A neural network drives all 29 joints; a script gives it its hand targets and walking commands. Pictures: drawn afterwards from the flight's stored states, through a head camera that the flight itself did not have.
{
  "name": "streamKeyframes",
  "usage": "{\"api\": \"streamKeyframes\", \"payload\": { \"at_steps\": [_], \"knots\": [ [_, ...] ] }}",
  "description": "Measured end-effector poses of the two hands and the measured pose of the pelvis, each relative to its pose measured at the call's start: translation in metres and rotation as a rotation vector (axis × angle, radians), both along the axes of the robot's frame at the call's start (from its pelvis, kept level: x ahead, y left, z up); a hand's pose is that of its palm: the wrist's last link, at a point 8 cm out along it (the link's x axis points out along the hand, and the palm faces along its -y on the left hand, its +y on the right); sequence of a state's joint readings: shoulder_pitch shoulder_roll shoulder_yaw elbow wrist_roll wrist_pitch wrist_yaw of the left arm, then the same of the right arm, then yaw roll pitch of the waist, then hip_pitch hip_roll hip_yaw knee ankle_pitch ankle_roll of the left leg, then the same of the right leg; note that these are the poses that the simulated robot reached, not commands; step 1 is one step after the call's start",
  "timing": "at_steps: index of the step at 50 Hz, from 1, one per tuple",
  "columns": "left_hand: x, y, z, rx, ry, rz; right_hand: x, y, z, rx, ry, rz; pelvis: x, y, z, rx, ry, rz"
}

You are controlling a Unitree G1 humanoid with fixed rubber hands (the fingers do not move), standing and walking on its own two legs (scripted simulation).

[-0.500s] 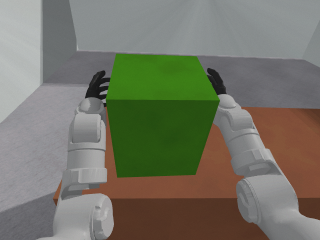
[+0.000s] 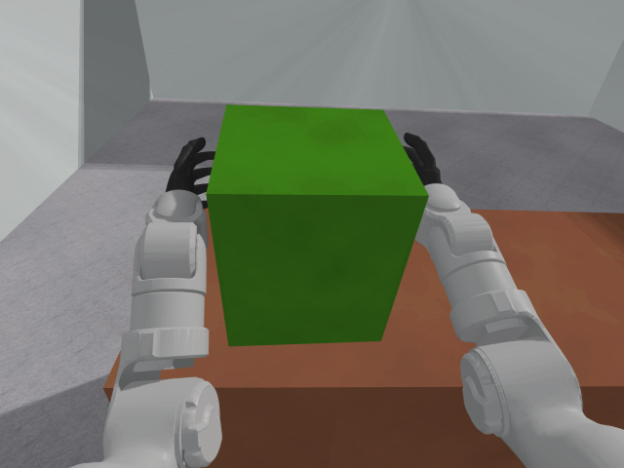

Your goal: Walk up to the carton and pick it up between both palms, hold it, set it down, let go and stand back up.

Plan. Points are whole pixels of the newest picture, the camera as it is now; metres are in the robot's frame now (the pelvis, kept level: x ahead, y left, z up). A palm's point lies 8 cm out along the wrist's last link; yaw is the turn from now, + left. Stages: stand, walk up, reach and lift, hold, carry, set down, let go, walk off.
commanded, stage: hold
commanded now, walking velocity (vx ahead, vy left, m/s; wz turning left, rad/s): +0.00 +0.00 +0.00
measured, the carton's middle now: (306, 227) +0.37 +0.00 +0.19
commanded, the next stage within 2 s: set down in 0.66 s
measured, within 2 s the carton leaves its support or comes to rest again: neither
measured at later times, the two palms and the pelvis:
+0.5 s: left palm (184, 200) +0.35 +0.15 +0.24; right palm (424, 192) +0.37 -0.15 +0.25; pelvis +0.00 +0.00 +0.00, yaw +0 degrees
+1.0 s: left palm (190, 185) +0.37 +0.14 +0.26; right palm (429, 188) +0.37 -0.16 +0.25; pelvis +0.00 +0.00 +0.00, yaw +0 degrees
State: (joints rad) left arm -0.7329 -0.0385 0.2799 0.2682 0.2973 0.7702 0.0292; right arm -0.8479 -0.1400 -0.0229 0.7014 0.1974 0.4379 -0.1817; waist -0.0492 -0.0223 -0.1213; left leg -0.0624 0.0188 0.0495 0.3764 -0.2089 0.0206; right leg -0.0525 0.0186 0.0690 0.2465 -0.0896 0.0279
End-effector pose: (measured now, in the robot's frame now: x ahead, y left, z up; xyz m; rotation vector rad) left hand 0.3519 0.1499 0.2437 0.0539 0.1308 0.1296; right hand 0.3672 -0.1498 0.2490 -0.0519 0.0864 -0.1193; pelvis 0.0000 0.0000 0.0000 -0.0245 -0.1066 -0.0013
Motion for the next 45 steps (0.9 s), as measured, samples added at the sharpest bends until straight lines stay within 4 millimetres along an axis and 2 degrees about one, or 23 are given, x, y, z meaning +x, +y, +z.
{"api": "streamKeyframes", "payload": {
  "at_steps": [35, 45],
  "knots": [
    [0.0004, 0.0, -0.0007, 0.0, 0.002, -0.001, 0.0004, 0.0, -0.0008, 0.0, 0.003, 0.0, 0.0, 0.0, 0.0, 0.0, 0.0, 0.0],
    [0.0004, -0.0018, 0.004, -0.002, -0.03, -0.006, -0.0011, -0.0021, 0.0028, 0.069, -0.03, -0.007, -0.0018, -0.0005, -0.0001, 0.001, -0.003, 0.0]
  ]
}}
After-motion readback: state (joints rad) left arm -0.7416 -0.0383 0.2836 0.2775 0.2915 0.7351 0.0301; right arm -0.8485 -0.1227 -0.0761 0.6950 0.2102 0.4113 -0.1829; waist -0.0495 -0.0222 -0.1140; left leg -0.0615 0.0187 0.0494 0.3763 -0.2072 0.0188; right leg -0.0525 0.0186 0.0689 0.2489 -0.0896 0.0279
